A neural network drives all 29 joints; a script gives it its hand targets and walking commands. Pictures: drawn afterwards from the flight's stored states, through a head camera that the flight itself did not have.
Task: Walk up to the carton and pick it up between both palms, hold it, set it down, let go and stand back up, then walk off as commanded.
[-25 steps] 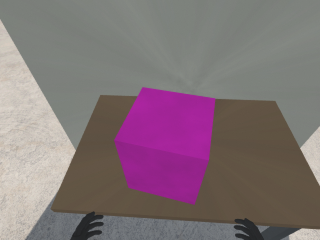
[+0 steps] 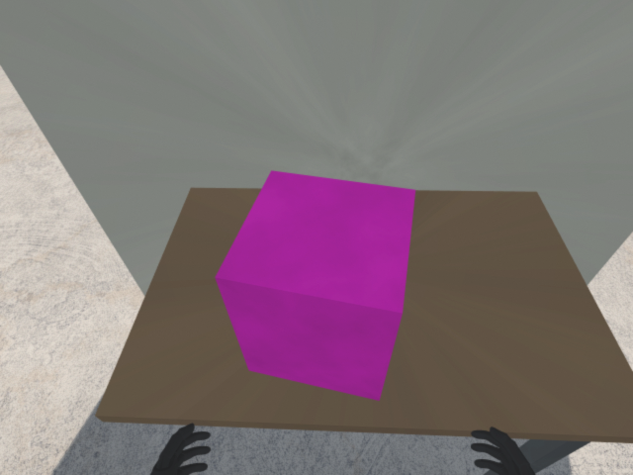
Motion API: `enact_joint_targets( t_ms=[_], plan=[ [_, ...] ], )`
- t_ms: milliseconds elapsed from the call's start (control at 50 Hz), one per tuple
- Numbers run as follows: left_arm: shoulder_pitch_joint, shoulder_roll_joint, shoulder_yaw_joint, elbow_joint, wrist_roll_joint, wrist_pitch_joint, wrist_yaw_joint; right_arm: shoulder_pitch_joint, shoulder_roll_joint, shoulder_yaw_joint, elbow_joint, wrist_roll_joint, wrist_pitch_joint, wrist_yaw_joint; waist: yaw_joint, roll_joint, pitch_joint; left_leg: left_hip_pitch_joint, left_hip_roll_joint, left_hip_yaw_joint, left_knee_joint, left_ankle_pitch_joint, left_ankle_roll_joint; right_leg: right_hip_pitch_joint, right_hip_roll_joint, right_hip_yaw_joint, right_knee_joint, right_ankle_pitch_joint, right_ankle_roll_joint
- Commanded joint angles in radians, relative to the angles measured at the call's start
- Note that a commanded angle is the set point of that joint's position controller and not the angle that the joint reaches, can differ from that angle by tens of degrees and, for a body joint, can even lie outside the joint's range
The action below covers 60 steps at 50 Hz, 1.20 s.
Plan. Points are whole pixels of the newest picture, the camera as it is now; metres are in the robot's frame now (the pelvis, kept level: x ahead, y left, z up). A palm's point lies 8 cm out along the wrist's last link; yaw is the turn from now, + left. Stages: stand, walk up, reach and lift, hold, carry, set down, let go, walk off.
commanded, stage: set down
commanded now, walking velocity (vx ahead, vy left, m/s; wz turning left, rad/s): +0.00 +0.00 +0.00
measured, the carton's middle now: (325, 286) +0.40 +0.01 -0.01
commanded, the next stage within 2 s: let go in 0.42 s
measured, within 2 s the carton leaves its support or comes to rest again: neither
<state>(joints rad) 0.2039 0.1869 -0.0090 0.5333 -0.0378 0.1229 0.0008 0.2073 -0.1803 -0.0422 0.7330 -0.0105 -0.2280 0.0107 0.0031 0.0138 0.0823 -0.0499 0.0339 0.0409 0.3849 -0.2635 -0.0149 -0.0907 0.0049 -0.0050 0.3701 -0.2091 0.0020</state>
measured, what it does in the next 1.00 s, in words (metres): stands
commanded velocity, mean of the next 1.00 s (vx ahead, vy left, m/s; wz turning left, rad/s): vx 0.00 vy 0.00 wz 0.00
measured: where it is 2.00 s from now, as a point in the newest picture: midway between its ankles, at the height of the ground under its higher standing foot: outside the picture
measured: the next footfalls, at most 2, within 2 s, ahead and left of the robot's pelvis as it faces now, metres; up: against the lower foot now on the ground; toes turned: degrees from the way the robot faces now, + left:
none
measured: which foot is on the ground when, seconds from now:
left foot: down 0.00-1.00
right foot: down 0.00-1.00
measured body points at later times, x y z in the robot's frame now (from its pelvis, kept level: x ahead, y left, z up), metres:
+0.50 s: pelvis -0.01 +0.00 +0.00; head +0.00 +0.01 +0.45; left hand +0.15 +0.23 -0.10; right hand +0.15 -0.22 -0.10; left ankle -0.03 +0.12 -0.74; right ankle +0.00 -0.12 -0.74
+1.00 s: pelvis +0.00 +0.01 +0.00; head +0.00 +0.01 +0.45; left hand +0.14 +0.26 -0.10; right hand +0.14 -0.23 -0.11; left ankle -0.03 +0.12 -0.74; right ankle +0.00 -0.12 -0.74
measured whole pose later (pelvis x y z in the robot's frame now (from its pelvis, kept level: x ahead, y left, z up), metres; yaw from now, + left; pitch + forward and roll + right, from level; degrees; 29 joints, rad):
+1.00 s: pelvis +0.00 +0.01 +0.00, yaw +1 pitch -3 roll +0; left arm 0.19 0.24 -0.02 0.67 0.01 0.03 0.01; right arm 0.16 -0.23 -0.02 0.84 -0.04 -0.11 0.01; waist 0.02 0.00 0.04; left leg -0.11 0.01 0.04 0.42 -0.27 0.00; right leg -0.16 -0.02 0.00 0.44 -0.24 0.02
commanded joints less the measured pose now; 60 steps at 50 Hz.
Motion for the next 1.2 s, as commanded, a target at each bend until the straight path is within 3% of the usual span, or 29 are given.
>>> enact_joint_targets(
  t_ms=[0, 80, 120, 160, 180, 200, 280, 360, 400, 480, 520, 600, 660, 700, 800, 840, 860, 880, 920, 940, 960, 980, 1040, 1060, 1080, 1120, 1140, 1160, 1180],
  plan=[
    [-0.098, 0.136, 0.051, -0.161, 0.010, -0.049, 0.012, -0.081, -0.100, -0.030, -0.136, 0.002, -0.048, -0.002, 0.007, -0.017, -0.108, 0.000, -0.036, 0.033, -0.039, 0.254, -0.018, -0.020, 0.002, -0.021, -0.061, 0.205, 0.001],
    [-0.093, 0.133, 0.051, -0.159, 0.009, -0.061, 0.013, -0.087, -0.101, -0.027, -0.115, 0.012, -0.053, -0.002, 0.010, -0.041, -0.149, 0.017, -0.036, 0.037, -0.024, 0.299, -0.015, -0.007, 0.004, -0.021, -0.055, 0.255, 0.008],
    [-0.088, 0.134, 0.048, -0.161, 0.011, -0.058, 0.015, -0.088, -0.103, -0.026, -0.105, 0.014, -0.059, -0.003, 0.007, -0.010, -0.161, 0.013, -0.041, 0.037, -0.022, 0.306, -0.022, 0.007, 0.005, -0.024, -0.051, 0.259, 0.002],
    [-0.081, 0.125, 0.043, -0.154, 0.016, -0.059, 0.011, -0.093, -0.106, -0.035, -0.094, 0.008, -0.061, -0.003, 0.013, -0.028, -0.155, 0.010, -0.039, 0.039, -0.021, 0.299, -0.016, -0.002, 0.001, -0.020, -0.056, 0.260, 0.009],
    [-0.085, 0.135, 0.040, -0.140, 0.008, -0.059, 0.008, -0.090, -0.099, -0.029, -0.097, 0.003, -0.062, -0.005, 0.000, -0.052, -0.165, 0.014, -0.039, 0.032, -0.017, 0.289, -0.012, -0.014, 0.001, -0.021, -0.055, 0.257, 0.008],
    [-0.097, 0.134, 0.031, -0.169, 0.006, -0.060, 0.012, -0.099, -0.096, -0.036, -0.090, 0.002, -0.059, -0.005, 0.011, -0.027, -0.153, -0.002, -0.036, 0.038, -0.023, 0.267, -0.011, -0.025, -0.005, -0.018, -0.050, 0.235, 0.005],
    [-0.097, 0.139, 0.032, -0.174, 0.003, -0.056, 0.018, -0.106, -0.095, -0.035, -0.087, 0.005, -0.060, 0.000, 0.003, 0.006, -0.158, -0.013, -0.034, 0.036, -0.024, 0.265, -0.022, -0.014, -0.001, -0.023, -0.049, 0.222, -0.003],
    [-0.091, 0.129, 0.016, -0.146, 0.000, -0.054, 0.020, -0.106, -0.101, -0.049, -0.086, -0.004, -0.055, 0.002, 0.006, -0.021, -0.141, -0.021, -0.033, 0.030, -0.034, 0.230, -0.013, -0.022, 0.002, -0.023, -0.053, 0.180, -0.008],
    [-0.096, 0.134, 0.021, -0.172, 0.007, -0.050, 0.021, -0.105, -0.106, -0.047, -0.077, -0.003, -0.050, 0.004, 0.009, 0.027, -0.124, -0.034, -0.034, 0.036, -0.036, 0.233, -0.023, -0.013, 0.002, -0.020, -0.046, 0.172, -0.014],
    [-0.112, 0.128, 0.016, -0.158, 0.000, -0.041, 0.020, -0.124, -0.119, -0.049, -0.087, -0.001, -0.042, 0.006, 0.010, -0.020, -0.123, -0.012, -0.032, 0.037, -0.041, 0.227, -0.018, -0.028, 0.003, -0.021, -0.056, 0.156, -0.013],
    [-0.096, 0.130, 0.016, -0.157, 0.009, -0.039, 0.023, -0.115, -0.118, -0.045, -0.082, -0.009, -0.035, 0.011, 0.014, 0.019, -0.133, -0.028, -0.030, 0.034, -0.045, 0.234, -0.025, -0.004, 0.006, -0.023, -0.042, 0.162, -0.020],
    [-0.091, 0.128, 0.014, -0.144, 0.003, -0.044, 0.025, -0.132, -0.123, -0.039, -0.091, -0.009, -0.033, 0.016, 0.025, -0.007, -0.135, -0.022, -0.025, 0.027, -0.044, 0.263, -0.020, -0.008, 0.008, -0.024, -0.042, 0.174, -0.022],
    [-0.096, 0.127, 0.010, -0.142, 0.001, -0.048, 0.026, -0.135, -0.131, -0.036, -0.090, -0.003, -0.027, 0.019, 0.016, -0.016, -0.143, -0.013, -0.024, 0.025, -0.041, 0.276, -0.025, -0.006, 0.012, -0.027, -0.037, 0.181, -0.022],
    [-0.088, 0.131, 0.010, -0.144, 0.004, -0.056, 0.026, -0.115, -0.136, -0.047, -0.073, -0.009, -0.022, 0.019, 0.026, 0.021, -0.135, -0.027, -0.018, 0.022, -0.048, 0.278, -0.032, -0.004, 0.015, -0.032, -0.032, 0.169, -0.030],
    [-0.090, 0.139, 0.010, -0.113, 0.001, -0.058, 0.025, -0.123, -0.143, -0.038, -0.081, -0.016, -0.019, 0.015, 0.022, -0.018, -0.119, -0.022, -0.021, 0.015, -0.043, 0.279, -0.021, -0.006, 0.009, -0.017, -0.037, 0.181, -0.029],
    [-0.079, 0.141, 0.007, -0.133, 0.002, -0.061, 0.026, -0.124, -0.136, -0.044, -0.062, -0.011, -0.020, 0.015, 0.021, 0.008, -0.112, -0.015, -0.020, 0.011, -0.042, 0.297, -0.029, -0.009, 0.008, -0.020, -0.036, 0.191, -0.030],
    [-0.072, 0.138, 0.004, -0.121, 0.000, -0.065, 0.022, -0.118, -0.140, -0.038, -0.062, -0.006, -0.018, 0.014, 0.021, 0.008, -0.127, -0.014, -0.017, 0.014, -0.044, 0.293, -0.029, 0.004, 0.005, -0.012, -0.035, 0.182, -0.034],
    [-0.015, 0.310, 0.097, 0.036, 0.075, -0.111, 0.035, -0.012, -0.305, -0.061, 0.047, -0.022, 0.072, -0.012, 0.010, -0.040, -0.139, -0.104, 0.067, -0.055, 0.003, 0.345, 0.018, 0.004, -0.111, 0.061, 0.056, 0.313, -0.044],
    [-0.017, 0.318, 0.095, 0.051, 0.066, -0.135, 0.027, 0.008, -0.312, -0.067, 0.052, -0.023, 0.127, -0.026, -0.004, -0.022, -0.174, -0.072, 0.074, -0.062, -0.005, 0.368, 0.031, 0.021, -0.121, 0.062, 0.074, 0.321, -0.033],
    [0.015, 0.290, 0.087, 0.082, 0.061, -0.145, 0.024, -0.036, -0.308, -0.062, 0.050, -0.020, 0.136, -0.025, 0.017, 0.005, -0.207, -0.039, 0.078, -0.068, 0.006, 0.373, 0.035, 0.015, -0.127, 0.059, 0.064, 0.311, -0.025],
    [-0.006, 0.286, 0.081, 0.100, 0.061, -0.154, 0.021, -0.050, -0.302, -0.055, 0.060, -0.015, 0.143, -0.024, 0.018, 0.020, -0.154, -0.083, 0.074, -0.067, 0.007, 0.375, 0.043, -0.004, -0.128, 0.057, 0.063, 0.322, -0.022],
    [-0.033, 0.296, 0.086, 0.116, 0.063, -0.157, 0.015, -0.037, -0.299, -0.049, 0.068, -0.007, 0.147, -0.021, 0.005, 0.000, -0.185, -0.078, 0.068, -0.070, 0.001, 0.364, 0.041, 0.020, -0.123, 0.056, 0.063, 0.323, -0.024],
    [-0.063, 0.295, 0.086, 0.172, 0.066, -0.160, 0.009, -0.065, -0.291, -0.023, 0.104, -0.014, 0.156, -0.016, 0.015, -0.041, -0.143, -0.055, 0.074, -0.082, -0.007, 0.318, 0.044, -0.054, -0.126, 0.050, 0.042, 0.260, -0.020],
    [-0.077, 0.288, 0.080, 0.187, 0.059, -0.162, 0.007, -0.093, -0.317, -0.028, 0.106, -0.014, 0.163, -0.015, 0.012, -0.014, -0.109, -0.077, 0.073, -0.082, -0.005, 0.304, 0.043, -0.067, -0.122, 0.039, 0.031, 0.260, -0.017],
    [-0.084, 0.311, 0.082, 0.222, 0.060, -0.159, 0.009, -0.081, -0.319, -0.027, 0.130, -0.012, 0.168, -0.011, -0.001, -0.045, -0.090, -0.089, 0.075, -0.090, -0.018, 0.271, 0.045, -0.072, -0.122, 0.044, 0.014, 0.209, -0.023],
    [-0.069, 0.319, 0.077, 0.263, 0.056, -0.164, 0.005, -0.069, -0.351, -0.024, 0.160, -0.010, 0.172, -0.014, 0.009, -0.022, -0.088, -0.095, 0.072, -0.106, -0.030, 0.213, 0.051, -0.062, -0.121, 0.060, -0.003, 0.179, -0.028],
    [-0.083, 0.340, 0.083, 0.275, 0.057, -0.170, 0.008, -0.061, -0.309, -0.002, 0.164, -0.014, 0.177, -0.013, 0.007, -0.039, -0.082, -0.103, 0.078, -0.105, -0.040, 0.222, 0.053, -0.060, -0.125, 0.066, -0.001, 0.140, -0.032],
    [-0.082, 0.337, 0.073, 0.297, 0.053, -0.164, 0.007, -0.049, -0.331, -0.002, 0.185, -0.010, 0.181, -0.016, -0.003, -0.011, -0.070, -0.116, 0.071, -0.107, -0.043, 0.184, 0.054, -0.069, -0.125, 0.084, -0.022, 0.135, -0.038],
    [-0.085, 0.318, 0.068, 0.311, 0.059, -0.167, 0.005, -0.088, -0.332, 0.003, 0.187, -0.015, 0.181, -0.018, 0.013, 0.015, -0.050, -0.150, 0.072, -0.108, -0.049, 0.162, 0.056, -0.052, -0.130, 0.066, -0.023, 0.137, -0.036]
  ],
)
